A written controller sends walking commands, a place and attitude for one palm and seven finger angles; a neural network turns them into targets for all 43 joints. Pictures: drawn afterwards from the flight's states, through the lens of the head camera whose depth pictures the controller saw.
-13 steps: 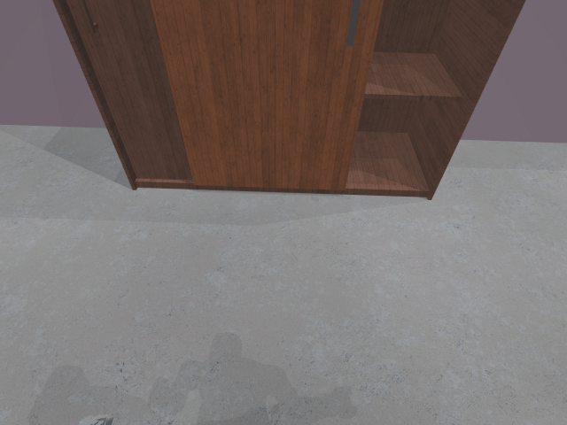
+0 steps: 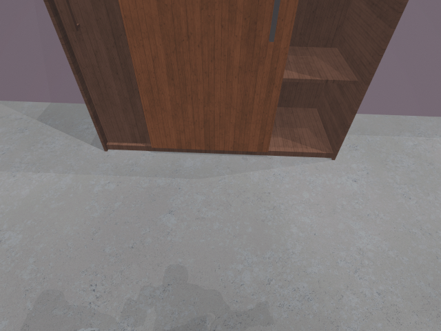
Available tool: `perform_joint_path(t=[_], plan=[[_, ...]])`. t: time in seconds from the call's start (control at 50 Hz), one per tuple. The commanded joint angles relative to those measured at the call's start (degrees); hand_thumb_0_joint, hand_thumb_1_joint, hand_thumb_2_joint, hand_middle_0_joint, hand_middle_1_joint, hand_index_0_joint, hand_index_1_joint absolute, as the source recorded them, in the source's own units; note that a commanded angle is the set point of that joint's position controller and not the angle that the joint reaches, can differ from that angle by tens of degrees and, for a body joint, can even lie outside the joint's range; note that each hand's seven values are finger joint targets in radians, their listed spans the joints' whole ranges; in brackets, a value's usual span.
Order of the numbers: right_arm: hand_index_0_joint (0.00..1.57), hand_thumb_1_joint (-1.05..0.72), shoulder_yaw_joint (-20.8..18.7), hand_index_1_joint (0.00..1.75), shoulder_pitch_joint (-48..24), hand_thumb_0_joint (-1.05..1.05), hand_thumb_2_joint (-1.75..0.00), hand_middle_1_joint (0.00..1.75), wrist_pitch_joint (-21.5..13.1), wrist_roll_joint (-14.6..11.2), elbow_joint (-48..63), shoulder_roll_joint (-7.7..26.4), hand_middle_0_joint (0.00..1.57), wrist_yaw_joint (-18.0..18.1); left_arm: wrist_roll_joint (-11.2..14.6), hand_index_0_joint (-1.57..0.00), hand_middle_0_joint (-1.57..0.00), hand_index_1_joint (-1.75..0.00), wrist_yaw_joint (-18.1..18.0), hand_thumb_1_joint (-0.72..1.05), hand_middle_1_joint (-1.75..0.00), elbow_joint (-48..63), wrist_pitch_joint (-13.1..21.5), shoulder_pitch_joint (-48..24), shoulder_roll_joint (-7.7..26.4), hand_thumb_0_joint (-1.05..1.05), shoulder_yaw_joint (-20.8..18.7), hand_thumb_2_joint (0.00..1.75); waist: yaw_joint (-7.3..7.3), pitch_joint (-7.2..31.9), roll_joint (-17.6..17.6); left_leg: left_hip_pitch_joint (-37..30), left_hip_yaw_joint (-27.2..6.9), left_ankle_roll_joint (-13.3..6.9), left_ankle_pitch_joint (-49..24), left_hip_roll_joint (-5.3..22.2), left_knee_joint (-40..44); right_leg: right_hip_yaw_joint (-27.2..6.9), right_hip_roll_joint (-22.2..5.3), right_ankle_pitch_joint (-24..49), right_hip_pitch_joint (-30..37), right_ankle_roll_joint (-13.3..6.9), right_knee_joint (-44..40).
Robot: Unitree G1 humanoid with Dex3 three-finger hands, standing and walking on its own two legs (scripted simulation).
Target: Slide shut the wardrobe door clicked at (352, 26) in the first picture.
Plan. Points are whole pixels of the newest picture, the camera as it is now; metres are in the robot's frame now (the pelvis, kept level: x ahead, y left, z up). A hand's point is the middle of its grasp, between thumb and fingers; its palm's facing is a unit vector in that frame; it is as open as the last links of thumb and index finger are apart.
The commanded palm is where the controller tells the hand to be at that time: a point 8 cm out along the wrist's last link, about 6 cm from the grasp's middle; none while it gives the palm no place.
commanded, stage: stand and wait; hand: left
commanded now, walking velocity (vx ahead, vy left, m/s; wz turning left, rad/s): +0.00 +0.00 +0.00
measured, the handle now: out of the picture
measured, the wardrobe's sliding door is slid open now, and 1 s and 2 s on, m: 0.44 0.44 0.44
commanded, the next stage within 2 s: look at it before walking up in 0.56 s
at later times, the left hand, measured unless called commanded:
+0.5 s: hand out of the picture +0.06 +0.24 -0.15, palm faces -0.04 -0.94 -0.33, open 7.4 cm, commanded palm none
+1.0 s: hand out of the picture +0.07 +0.23 -0.15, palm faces -0.04 -0.94 -0.33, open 7.4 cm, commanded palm none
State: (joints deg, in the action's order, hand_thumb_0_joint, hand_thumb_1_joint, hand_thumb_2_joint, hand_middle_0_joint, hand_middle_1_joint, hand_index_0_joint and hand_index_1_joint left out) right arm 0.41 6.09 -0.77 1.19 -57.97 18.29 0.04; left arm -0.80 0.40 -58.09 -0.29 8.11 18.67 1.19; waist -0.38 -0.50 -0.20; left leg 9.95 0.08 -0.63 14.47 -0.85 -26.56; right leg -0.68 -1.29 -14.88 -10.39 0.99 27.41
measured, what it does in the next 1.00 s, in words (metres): stands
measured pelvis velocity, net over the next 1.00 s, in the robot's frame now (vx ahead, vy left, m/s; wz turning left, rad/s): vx -0.01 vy -0.01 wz -0.01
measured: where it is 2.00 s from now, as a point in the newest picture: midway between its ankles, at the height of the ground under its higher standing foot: outside the picture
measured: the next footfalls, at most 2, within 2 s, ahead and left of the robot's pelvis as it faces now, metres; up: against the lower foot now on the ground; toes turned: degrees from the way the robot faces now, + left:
none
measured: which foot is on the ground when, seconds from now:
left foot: down 0.00-1.00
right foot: down 0.00-1.00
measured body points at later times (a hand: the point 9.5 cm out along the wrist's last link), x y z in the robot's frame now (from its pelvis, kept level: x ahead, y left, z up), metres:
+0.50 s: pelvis -0.01 -0.01 +0.00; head -0.01 -0.01 +0.45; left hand +0.06 +0.29 -0.13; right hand +0.05 -0.31 -0.13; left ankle +0.00 +0.11 -0.74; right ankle +0.00 -0.13 -0.74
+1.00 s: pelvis -0.01 -0.01 +0.01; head -0.01 -0.01 +0.46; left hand +0.07 +0.28 -0.13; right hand +0.07 -0.31 -0.13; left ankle +0.00 +0.11 -0.74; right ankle +0.00 -0.13 -0.74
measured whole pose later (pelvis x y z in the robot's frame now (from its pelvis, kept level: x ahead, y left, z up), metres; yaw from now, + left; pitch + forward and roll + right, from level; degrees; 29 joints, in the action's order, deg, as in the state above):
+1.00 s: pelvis -0.01 -0.01 +0.01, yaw -1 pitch -2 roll +0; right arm 0.2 7.3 -0.7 0.8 -63.3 19.2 0.0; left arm -0.8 0.4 -61.8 0.2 8.0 19.4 0.8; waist 0.0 -1.5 -0.2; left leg 8.4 0.1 0.6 11.6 0.5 -22.1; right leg -0.7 0.1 -11.8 -9.1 0.0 22.9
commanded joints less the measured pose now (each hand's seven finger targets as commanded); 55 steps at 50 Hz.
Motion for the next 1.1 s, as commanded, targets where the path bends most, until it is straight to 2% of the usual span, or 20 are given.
perform_joint_path(t=[0.0, 0.1, 0.34, 0.54, 0.72, 0.9, 1.08], plan=[[0.20, -0.90, -2.90, 0.30, -3.01, 0.00, -0.90, 0.30, -1.20, -0.35, 3.32, 12.37, 0.20, 0.74, 0.13, -0.20, -0.20, -0.30, -1.07, 0.90, -0.30, 3.52, 1.32, -2.88, 12.23, 0.00, -3.17, 0.90, 0.39, 1.96, 0.23, -0.15, -5.50, -1.70, -9.41, 6.68, 5.64, -4.49, -4.95, 7.78, -0.22, -2.72, -5.06], [0.20, -0.90, -2.89, 0.30, -2.46, 0.00, -0.90, 0.30, -1.16, -0.43, 2.24, 12.27, 0.20, 0.67, 0.13, -0.20, -0.20, -0.30, -0.98, 0.90, -0.30, 2.66, 1.38, -2.56, 12.17, 0.00, -3.21, 0.90, 0.43, 1.62, 0.25, 0.19, -5.86, -1.58, -6.83, 6.64, 6.41, -5.09, -5.08, 4.90, -0.48, -2.80, -6.42], [0.20, -0.90, -2.63, 0.30, -1.16, 0.00, -0.90, 0.30, -1.06, -0.60, -0.43, 12.60, 0.20, 0.60, 0.25, -0.20, -0.20, -0.30, -1.01, 0.90, -0.30, 0.62, 1.58, -2.28, 12.68, 0.00, -3.10, 0.90, 0.46, 1.29, -0.59, -0.18, -5.74, -1.14, -6.68, 7.02, 7.08, -5.97, -5.43, 4.69, -0.07, -3.03, -7.92], [0.20, -0.90, -2.53, 0.30, -0.92, 0.00, -0.90, 0.30, -1.06, -0.59, -1.44, 12.84, 0.20, 0.52, 0.17, -0.20, -0.20, -0.30, -0.96, 0.90, -0.30, 0.03, 1.45, -2.29, 12.63, 0.00, -3.02, 0.90, 0.31, 0.40, 0.46, 0.02, -5.87, -1.09, -4.66, 7.28, 8.39, -6.08, -5.12, 2.45, -0.71, -2.77, -8.60], [0.20, -0.90, -2.54, 0.30, -1.12, 0.00, -0.90, 0.30, -1.17, -0.66, -1.53, 12.86, 0.20, 0.58, 0.15, -0.20, -0.20, -0.30, -1.05, 0.90, -0.30, 0.17, 1.69, -2.59, 12.56, 0.00, -3.10, 0.90, 0.43, 1.81, -0.31, -1.65, -5.68, -0.94, -8.74, 7.52, 7.92, -5.85, -5.24, 7.48, 0.40, -2.85, -8.25], [0.20, -0.90, -2.48, 0.30, -1.52, 0.00, -0.90, 0.30, -1.03, -0.64, -1.63, 12.77, 0.20, 0.53, 0.09, -0.20, -0.20, -0.30, -0.98, 0.90, -0.30, 0.03, 1.60, -2.85, 12.53, 0.00, -3.06, 0.90, 0.50, 0.46, 0.35, -1.23, -5.73, -0.84, -6.44, 7.40, 8.87, -6.30, -5.14, 4.70, -0.26, -2.73, -9.41], [0.20, -0.90, -2.42, 0.30, -1.75, 0.00, -0.90, 0.30, -1.12, -0.72, -1.67, 12.99, 0.20, 0.62, 0.17, -0.20, -0.20, -0.30, -0.98, 0.90, -0.30, -0.18, 1.76, -2.50, 12.66, 0.00, -3.05, 0.90, 0.41, 1.86, -0.05, -2.73, -5.55, -0.78, -9.40, 7.66, 8.54, -5.86, -5.28, 8.64, 1.03, -2.68, -9.10]])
